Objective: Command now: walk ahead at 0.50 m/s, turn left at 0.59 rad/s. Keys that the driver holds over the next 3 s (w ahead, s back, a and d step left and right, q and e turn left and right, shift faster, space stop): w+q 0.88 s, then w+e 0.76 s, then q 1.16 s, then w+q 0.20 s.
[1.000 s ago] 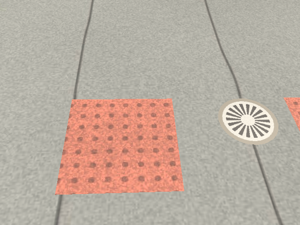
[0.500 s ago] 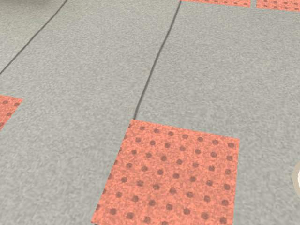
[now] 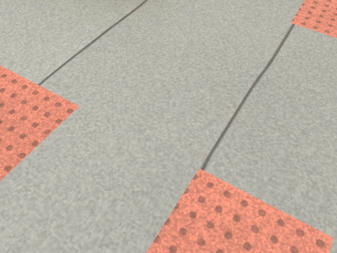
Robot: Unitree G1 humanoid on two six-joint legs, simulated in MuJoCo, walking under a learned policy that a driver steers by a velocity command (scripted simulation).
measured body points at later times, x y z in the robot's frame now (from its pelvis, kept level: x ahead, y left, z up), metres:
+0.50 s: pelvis +0.29 -0.04 +0.00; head +0.31 -0.04 +0.45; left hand +0.31 +0.25 -0.11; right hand +0.45 -0.29 -0.13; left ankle +0.22 +0.07 -0.66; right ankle +0.33 -0.12 -0.74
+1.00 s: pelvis +0.51 +0.11 +0.00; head +0.54 +0.14 +0.44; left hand +0.44 +0.38 -0.13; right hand +0.76 -0.05 -0.12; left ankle +0.51 +0.16 -0.74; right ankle +0.56 -0.04 -0.66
